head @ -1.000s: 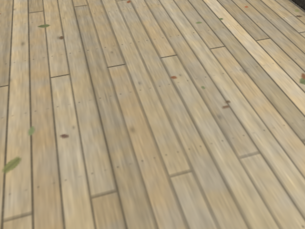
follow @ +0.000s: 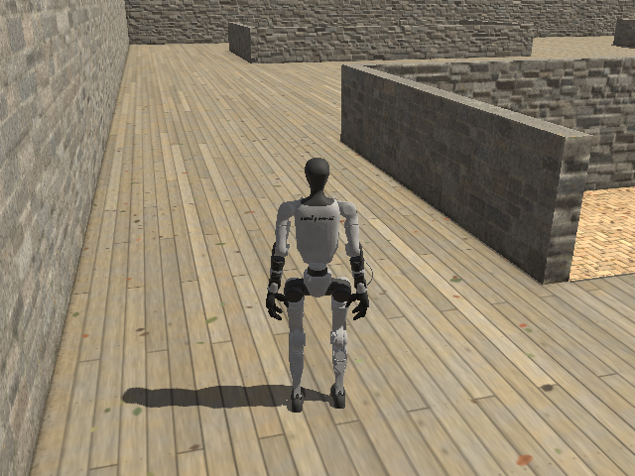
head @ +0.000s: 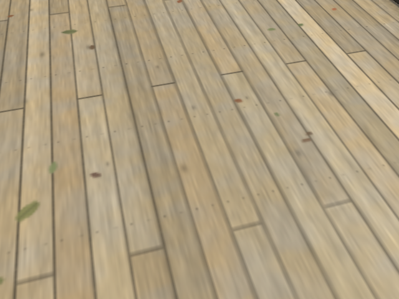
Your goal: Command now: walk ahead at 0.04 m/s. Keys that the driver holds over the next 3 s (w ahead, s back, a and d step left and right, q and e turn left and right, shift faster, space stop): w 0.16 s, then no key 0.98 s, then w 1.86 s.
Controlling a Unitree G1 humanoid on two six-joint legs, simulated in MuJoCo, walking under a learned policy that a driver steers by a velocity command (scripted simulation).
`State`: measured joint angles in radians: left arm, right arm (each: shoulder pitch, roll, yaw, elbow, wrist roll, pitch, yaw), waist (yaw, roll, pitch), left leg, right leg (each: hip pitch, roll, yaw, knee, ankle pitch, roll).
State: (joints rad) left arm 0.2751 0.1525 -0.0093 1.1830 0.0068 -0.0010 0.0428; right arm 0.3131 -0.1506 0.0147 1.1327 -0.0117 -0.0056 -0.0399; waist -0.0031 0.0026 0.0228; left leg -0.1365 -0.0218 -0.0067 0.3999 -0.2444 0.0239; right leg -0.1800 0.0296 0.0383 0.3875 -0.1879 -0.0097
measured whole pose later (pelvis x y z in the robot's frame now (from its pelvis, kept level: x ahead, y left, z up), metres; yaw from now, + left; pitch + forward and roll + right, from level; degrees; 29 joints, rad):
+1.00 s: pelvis +0.12 -0.01 +0.00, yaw +0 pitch -1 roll +0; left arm 0.32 0.14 0.00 1.15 0.01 -0.01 0.06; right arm 0.28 -0.13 0.00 1.15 -0.01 -0.01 -0.05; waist -0.01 -0.01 0.05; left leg -0.15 -0.02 0.06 0.43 -0.26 0.03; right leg -0.01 0.02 -0.02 0.36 -0.33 -0.03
